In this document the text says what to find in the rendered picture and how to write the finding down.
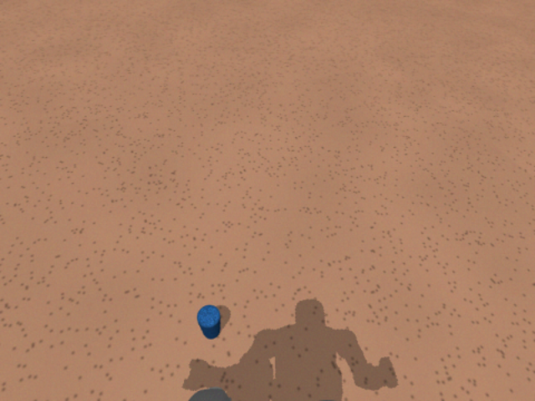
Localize cup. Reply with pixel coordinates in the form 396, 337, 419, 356
197, 305, 221, 339

